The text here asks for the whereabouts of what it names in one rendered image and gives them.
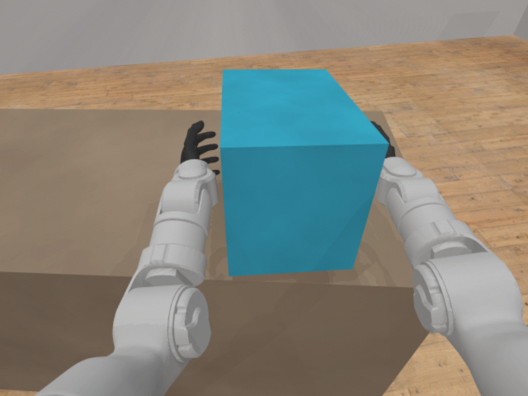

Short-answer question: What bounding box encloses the left robot forearm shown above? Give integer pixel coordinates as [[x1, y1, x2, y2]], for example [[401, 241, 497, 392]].
[[113, 159, 219, 345]]

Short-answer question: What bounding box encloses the right robot forearm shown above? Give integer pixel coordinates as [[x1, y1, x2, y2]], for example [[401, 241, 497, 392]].
[[375, 157, 523, 317]]

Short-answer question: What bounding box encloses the robot left hand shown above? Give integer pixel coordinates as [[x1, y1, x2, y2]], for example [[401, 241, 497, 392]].
[[181, 120, 220, 175]]

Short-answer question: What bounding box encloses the carton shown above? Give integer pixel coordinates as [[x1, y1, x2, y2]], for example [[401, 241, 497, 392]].
[[220, 69, 389, 276]]

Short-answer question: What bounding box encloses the left robot upper arm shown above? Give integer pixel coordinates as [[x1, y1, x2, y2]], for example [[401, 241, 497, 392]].
[[34, 285, 211, 396]]

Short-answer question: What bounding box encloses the pedestal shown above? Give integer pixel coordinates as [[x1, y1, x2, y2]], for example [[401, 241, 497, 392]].
[[0, 109, 429, 396]]

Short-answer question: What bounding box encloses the robot right hand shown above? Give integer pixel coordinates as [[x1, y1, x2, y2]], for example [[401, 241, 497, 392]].
[[370, 121, 395, 158]]

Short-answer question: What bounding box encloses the right robot upper arm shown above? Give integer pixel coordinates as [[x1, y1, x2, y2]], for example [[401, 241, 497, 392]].
[[412, 252, 528, 396]]

